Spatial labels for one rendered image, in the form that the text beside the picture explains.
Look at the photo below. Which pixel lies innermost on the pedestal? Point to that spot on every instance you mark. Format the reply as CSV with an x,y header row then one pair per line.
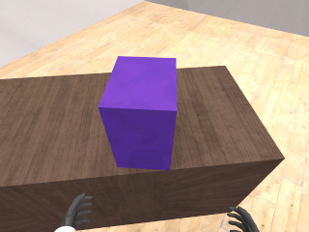
x,y
54,147

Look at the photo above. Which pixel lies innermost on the robot right hand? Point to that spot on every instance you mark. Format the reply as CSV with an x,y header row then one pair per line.
x,y
247,223

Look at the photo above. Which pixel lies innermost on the robot left hand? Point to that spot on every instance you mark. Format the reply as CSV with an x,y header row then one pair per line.
x,y
71,216

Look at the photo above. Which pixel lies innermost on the carton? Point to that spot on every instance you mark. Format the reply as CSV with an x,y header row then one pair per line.
x,y
138,109

